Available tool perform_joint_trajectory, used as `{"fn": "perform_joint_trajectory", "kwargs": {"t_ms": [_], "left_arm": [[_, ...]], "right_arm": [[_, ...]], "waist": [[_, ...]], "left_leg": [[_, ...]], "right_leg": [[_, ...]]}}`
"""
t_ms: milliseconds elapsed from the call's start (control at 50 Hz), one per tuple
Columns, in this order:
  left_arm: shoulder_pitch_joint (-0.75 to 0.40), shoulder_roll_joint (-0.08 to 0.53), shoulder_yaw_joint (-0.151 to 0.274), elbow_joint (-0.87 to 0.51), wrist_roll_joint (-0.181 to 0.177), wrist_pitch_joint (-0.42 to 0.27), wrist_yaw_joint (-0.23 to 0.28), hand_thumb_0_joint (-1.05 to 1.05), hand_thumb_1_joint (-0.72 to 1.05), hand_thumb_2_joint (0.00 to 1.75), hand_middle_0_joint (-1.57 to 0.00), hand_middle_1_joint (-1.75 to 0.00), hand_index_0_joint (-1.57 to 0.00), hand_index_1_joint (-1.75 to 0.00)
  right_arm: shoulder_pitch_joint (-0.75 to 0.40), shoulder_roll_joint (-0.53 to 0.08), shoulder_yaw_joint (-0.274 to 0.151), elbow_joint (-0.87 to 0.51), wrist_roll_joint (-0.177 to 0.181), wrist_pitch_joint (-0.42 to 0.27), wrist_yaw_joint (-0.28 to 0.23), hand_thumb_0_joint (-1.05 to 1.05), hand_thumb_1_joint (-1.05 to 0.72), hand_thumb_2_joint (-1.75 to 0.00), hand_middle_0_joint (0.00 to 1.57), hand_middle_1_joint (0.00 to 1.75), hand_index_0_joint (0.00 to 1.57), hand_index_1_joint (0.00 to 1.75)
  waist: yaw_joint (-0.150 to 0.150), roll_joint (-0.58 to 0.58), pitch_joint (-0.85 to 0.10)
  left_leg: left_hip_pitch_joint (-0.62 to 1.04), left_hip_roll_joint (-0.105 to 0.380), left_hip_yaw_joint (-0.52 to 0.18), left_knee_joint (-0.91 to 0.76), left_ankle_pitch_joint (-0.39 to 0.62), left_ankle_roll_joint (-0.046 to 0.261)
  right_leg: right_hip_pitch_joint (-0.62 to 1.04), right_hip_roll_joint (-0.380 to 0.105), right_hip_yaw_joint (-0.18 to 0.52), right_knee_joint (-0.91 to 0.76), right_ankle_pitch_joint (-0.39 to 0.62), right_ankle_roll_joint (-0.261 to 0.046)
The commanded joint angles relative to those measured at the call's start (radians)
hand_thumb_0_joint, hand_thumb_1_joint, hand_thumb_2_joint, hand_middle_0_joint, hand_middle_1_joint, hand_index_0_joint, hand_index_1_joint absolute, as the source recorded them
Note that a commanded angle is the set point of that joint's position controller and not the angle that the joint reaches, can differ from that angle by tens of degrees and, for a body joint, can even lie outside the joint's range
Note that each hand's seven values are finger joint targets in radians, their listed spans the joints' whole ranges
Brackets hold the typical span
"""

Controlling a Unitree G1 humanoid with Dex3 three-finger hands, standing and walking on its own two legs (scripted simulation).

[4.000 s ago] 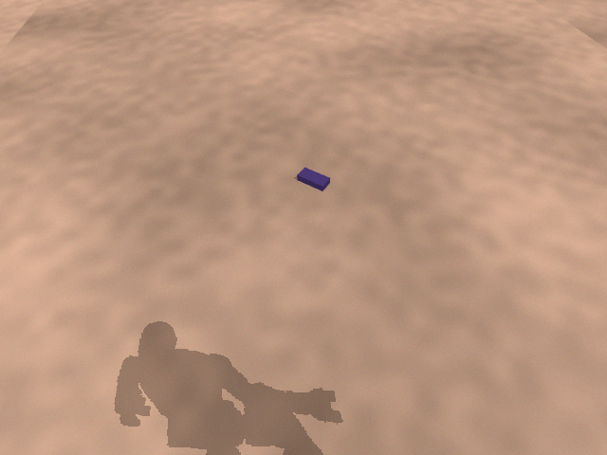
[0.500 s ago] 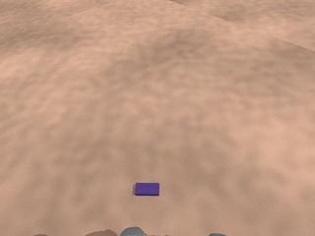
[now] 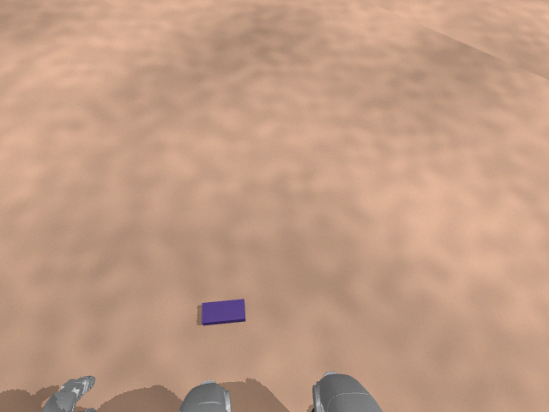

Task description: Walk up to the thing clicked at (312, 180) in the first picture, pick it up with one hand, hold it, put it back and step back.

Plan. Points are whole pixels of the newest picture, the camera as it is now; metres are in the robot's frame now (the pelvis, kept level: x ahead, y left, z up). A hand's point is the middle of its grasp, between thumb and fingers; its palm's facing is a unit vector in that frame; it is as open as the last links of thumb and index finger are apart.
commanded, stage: walk up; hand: left
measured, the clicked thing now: (223, 312) +0.45 +0.15 -0.72
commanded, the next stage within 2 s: stand in 1.84 s
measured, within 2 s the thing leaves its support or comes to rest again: neither
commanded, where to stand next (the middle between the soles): +0.11 -0.04 m, yaw +3 degrees
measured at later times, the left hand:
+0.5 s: hand out of the picture +0.07 +0.22 -0.14, palm faces +0.01 -0.94 -0.34, open 7.4 cm
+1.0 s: hand out of the picture +0.14 +0.23 -0.12, palm faces +0.07 -0.94 -0.32, open 7.3 cm
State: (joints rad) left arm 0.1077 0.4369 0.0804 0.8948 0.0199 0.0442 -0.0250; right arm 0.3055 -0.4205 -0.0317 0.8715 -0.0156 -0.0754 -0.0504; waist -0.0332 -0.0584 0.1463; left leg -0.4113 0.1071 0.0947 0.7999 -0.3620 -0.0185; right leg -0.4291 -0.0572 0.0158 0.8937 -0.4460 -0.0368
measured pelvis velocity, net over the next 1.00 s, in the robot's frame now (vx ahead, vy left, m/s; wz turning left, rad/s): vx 0.03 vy -0.04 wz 0.06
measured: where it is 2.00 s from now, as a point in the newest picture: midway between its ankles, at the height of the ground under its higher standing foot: outside the picture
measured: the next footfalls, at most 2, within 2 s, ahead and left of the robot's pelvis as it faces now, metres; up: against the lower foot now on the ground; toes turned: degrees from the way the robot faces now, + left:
right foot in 0.02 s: +0.06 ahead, -0.15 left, +0.00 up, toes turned -1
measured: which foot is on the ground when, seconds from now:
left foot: down 0.00-1.00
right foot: up 0.00-0.00, down 0.02-1.00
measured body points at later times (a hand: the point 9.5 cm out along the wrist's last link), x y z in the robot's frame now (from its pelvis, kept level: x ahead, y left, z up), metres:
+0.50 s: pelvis +0.00 -0.05 +0.02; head +0.01 -0.04 +0.47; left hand +0.07 +0.27 -0.11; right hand +0.06 -0.36 -0.10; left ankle +0.03 +0.10 -0.70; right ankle +0.02 -0.15 -0.71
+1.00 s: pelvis +0.03 -0.04 +0.03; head +0.04 -0.02 +0.48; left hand +0.13 +0.27 -0.09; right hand +0.14 -0.34 -0.09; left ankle +0.03 +0.10 -0.70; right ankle +0.02 -0.15 -0.70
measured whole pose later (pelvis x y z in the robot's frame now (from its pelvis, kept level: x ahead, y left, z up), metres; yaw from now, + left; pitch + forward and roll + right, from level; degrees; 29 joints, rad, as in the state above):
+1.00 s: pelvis +0.03 -0.04 +0.03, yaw +4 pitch -2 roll +0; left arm 0.03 0.36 0.03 1.07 0.01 0.01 -0.02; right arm 0.11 -0.36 0.01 1.09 0.00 -0.05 -0.01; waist 0.00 -0.02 0.06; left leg -0.22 0.02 -0.04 0.52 -0.26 -0.02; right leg -0.16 -0.03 -0.08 0.50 -0.30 0.00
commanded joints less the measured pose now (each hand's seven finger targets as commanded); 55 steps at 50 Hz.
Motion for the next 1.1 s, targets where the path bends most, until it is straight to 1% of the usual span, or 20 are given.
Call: {"fn": "perform_joint_trajectory", "kwargs": {"t_ms": [0,20,40,60,120,200,240,260,280,300,320,340,400,440,460,500,560,660,840,1080], "left_arm": [[0.157,0.154,0.053,0.003,0.001,-0.043,0.01,0.0,0.9,0.9,-0.2,-0.3,-0.2,-0.3],[0.165,0.219,0.071,-0.001,0.012,-0.055,0.014,0.0,0.9,0.9,-0.2,-0.3,-0.2,-0.3],[0.11,0.26,0.069,-0.032,0.01,-0.064,0.018,0.0,0.9,0.9,-0.2,-0.3,-0.2,-0.3],[0.054,0.318,0.077,-0.041,0.007,-0.055,0.016,0.0,0.9,0.9,-0.2,-0.3,-0.2,-0.3],[0.007,0.212,0.047,-0.053,0.012,-0.053,0.017,0.0,0.9,0.9,-0.2,-0.3,-0.2,-0.3],[-0.006,0.21,0.037,-0.05,0.008,-0.057,0.012,0.0,0.9,0.9,-0.2,-0.3,-0.2,-0.3],[-0.041,0.193,0.026,-0.049,-0.005,-0.049,0.007,0.0,0.9,0.9,-0.2,-0.3,-0.2,-0.3],[-0.05,0.158,0.015,-0.052,-0.011,-0.048,0.006,0.0,0.9,0.9,-0.2,-0.3,-0.2,-0.3],[-0.067,0.112,0.0,-0.055,-0.018,-0.048,0.006,0.0,0.9,0.9,-0.2,-0.3,-0.2,-0.3],[-0.017,0.078,-0.01,-0.04,-0.025,-0.042,0.006,0.0,0.9,0.9,-0.2,-0.3,-0.2,-0.3],[0.0,0.155,0.014,-0.006,-0.02,-0.039,0.015,0.0,0.9,0.9,-0.2,-0.3,-0.2,-0.3],[0.03,0.169,0.017,0.012,-0.014,-0.047,0.013,0.0,0.9,0.9,-0.2,-0.3,-0.2,-0.3],[0.073,0.156,0.02,0.051,-0.006,-0.071,0.007,0.0,0.9,0.9,-0.2,-0.3,-0.2,-0.3],[0.017,0.204,0.023,0.044,0.001,-0.078,0.01,0.0,0.9,0.9,-0.2,-0.3,-0.2,-0.3],[-0.016,0.214,0.022,0.049,0.0,-0.073,0.008,0.0,0.9,0.9,-0.2,-0.3,-0.2,-0.3],[-0.053,0.194,0.011,0.037,-0.002,-0.069,0.009,0.0,0.9,0.9,-0.2,-0.3,-0.2,-0.3],[-0.064,0.149,-0.004,0.053,-0.008,-0.076,0.009,0.0,0.9,0.9,-0.2,-0.3,-0.2,-0.3],[-0.039,0.153,-0.001,0.093,-0.017,-0.076,0.017,0.0,0.9,0.9,-0.2,-0.3,-0.2,-0.3],[-0.082,0.139,-0.003,0.106,-0.021,-0.06,0.022,0.0,0.9,0.9,-0.2,-0.3,-0.2,-0.3],[-0.126,0.13,-0.008,0.125,-0.015,-0.053,0.013,0.0,0.9,0.9,-0.2,-0.3,-0.2,-0.3]], "right_arm": [[-0.035,-0.249,-0.062,-0.063,0.005,0.001,-0.004,0.0,-0.9,-0.9,0.2,0.3,0.2,0.3],[-0.003,-0.184,-0.04,-0.065,0.01,0.005,0.0,0.0,-0.9,-0.9,0.2,0.3,0.2,0.3],[-0.031,-0.142,-0.022,-0.069,0.018,0.012,-0.005,0.0,-0.9,-0.9,0.2,0.3,0.2,0.3],[-0.068,-0.229,-0.054,-0.051,0.004,0.015,-0.018,0.0,-0.9,-0.9,0.2,0.3,0.2,0.3],[-0.039,-0.225,-0.05,0.016,0.02,0.006,0.002,0.0,-0.9,-0.9,0.2,0.3,0.2,0.3],[0.002,-0.193,-0.04,0.059,0.014,-0.002,0.014,0.0,-0.9,-0.9,0.2,0.3,0.2,0.3],[0.034,-0.178,-0.041,0.086,0.008,-0.01,0.015,0.0,-0.9,-0.9,0.2,0.3,0.2,0.3],[0.046,-0.19,-0.045,0.094,0.003,-0.013,0.013,0.0,-0.9,-0.9,0.2,0.3,0.2,0.3],[0.042,-0.228,-0.056,0.092,-0.012,-0.018,0.011,0.0,-0.9,-0.9,0.2,0.3,0.2,0.3],[-0.015,-0.279,-0.061,0.065,-0.012,-0.023,0.013,0.0,-0.9,-0.9,0.2,0.3,0.2,0.3],[-0.082,-0.334,-0.071,0.052,-0.008,-0.017,0.021,0.0,-0.9,-0.9,0.2,0.3,0.2,0.3],[-0.144,-0.311,-0.064,0.043,-0.01,-0.012,0.024,0.0,-0.9,-0.9,0.2,0.3,0.2,0.3],[-0.179,-0.199,-0.022,0.044,0.0,0.0,0.034,0.0,-0.9,-0.9,0.2,0.3,0.2,0.3],[-0.147,-0.176,-0.02,0.069,0.007,0.007,0.041,0.0,-0.9,-0.9,0.2,0.3,0.2,0.3],[-0.123,-0.18,-0.024,0.089,0.004,0.014,0.041,0.0,-0.9,-0.9,0.2,0.3,0.2,0.3],[-0.107,-0.175,-0.026,0.108,0.003,0.012,0.039,0.0,-0.9,-0.9,0.2,0.3,0.2,0.3],[-0.116,-0.172,-0.021,0.121,0.012,-0.001,0.037,0.0,-0.9,-0.9,0.2,0.3,0.2,0.3],[-0.143,-0.171,-0.009,0.138,0.015,0.002,0.029,0.0,-0.9,-0.9,0.2,0.3,0.2,0.3],[-0.177,-0.184,-0.011,0.165,0.012,0.011,0.021,0.0,-0.9,-0.9,0.2,0.3,0.2,0.3],[-0.244,-0.174,-0.006,0.166,0.005,0.013,0.024,0.0,-0.9,-0.9,0.2,0.3,0.2,0.3]], "waist": [[0.086,0.156,-0.23],[0.089,-0.038,-0.242],[0.078,-0.13,-0.206],[0.084,-0.146,-0.175],[0.045,-0.111,-0.095],[0.038,-0.156,-0.127],[0.005,-0.123,-0.148],[-0.008,-0.071,-0.158],[-0.019,0.052,-0.156],[0.016,0.175,-0.16],[0.025,0.186,-0.106],[0.06,0.157,-0.078],[0.087,0.125,-0.103],[0.049,0.049,-0.096],[0.028,0.039,-0.082],[0.014,0.026,-0.074],[0.02,0.002,-0.153],[0.041,-0.008,-0.2],[0.042,0.06,-0.229],[0.047,0.098,-0.187]], "left_leg": [[0.01,0.104,-0.132,-0.046,0.341,0.13],[-0.129,0.022,-0.068,0.118,0.176,0.072],[-0.245,-0.074,-0.029,0.145,-0.188,0.038],[-0.173,-0.037,-0.073,0.216,-0.275,0.041],[-0.122,-0.043,-0.087,0.14,-0.176,0.049],[0.052,-0.082,-0.028,-0.052,-0.05,0.045],[0.184,-0.112,-0.013,-0.219,0.072,0.049],[0.266,-0.091,-0.059,-0.272,0.113,0.057],[0.299,0.023,-0.259,-0.353,0.058,0.093],[0.244,0.192,-0.541,-0.483,-0.161,0.182],[0.104,0.263,-0.591,-0.515,-0.302,0.263],[0.024,0.235,-0.537,-0.49,-0.31,0.252],[-0.022,0.033,-0.23,-0.344,-0.081,0.093],[-0.015,-0.076,-0.13,-0.211,-0.069,0.044],[0.045,-0.092,-0.098,-0.186,-0.087,0.043],[0.132,-0.079,-0.108,-0.247,-0.014,0.047],[0.207,-0.029,-0.181,-0.31,0.193,0.072],[0.192,-0.021,-0.164,-0.276,0.409,0.063],[0.211,0.005,-0.197,-0.315,0.48,0.073],[0.18,0.012,-0.232,-0.411,0.39,0.067]], "right_leg": [[0.271,0.039,-0.023,-0.354,0.17,-0.026],[0.368,-0.106,0.236,-0.426,0.187,-0.071],[0.34,-0.268,0.483,-0.49,0.191,-0.182],[0.211,-0.325,0.507,-0.487,0.147,-0.259],[0.151,-0.171,0.255,-0.431,0.219,-0.18],[0.082,-0.142,0.201,-0.412,0.251,-0.164],[0.031,-0.125,0.154,-0.35,0.193,-0.128],[-0.027,-0.116,0.137,-0.306,0.161,-0.096],[-0.113,-0.074,0.097,-0.198,0.101,-0.05],[-0.121,0.016,0.018,-0.105,-0.023,0.0],[-0.047,0.003,0.01,-0.042,-0.112,0.001],[0.045,-0.019,0.02,-0.094,-0.079,-0.002],[0.204,-0.033,0.083,-0.405,0.056,-0.035],[0.151,-0.143,0.285,-0.539,-0.132,-0.088],[0.085,-0.177,0.306,-0.577,-0.274,-0.106],[0.051,-0.158,0.234,-0.571,-0.187,-0.088],[0.124,-0.081,0.094,-0.483,0.162,-0.035],[0.275,-0.08,0.051,-0.456,0.426,-0.026],[0.332,-0.072,0.001,-0.448,0.42,-0.019],[0.366,-0.06,-0.016,-0.51,0.303,0.0]]}}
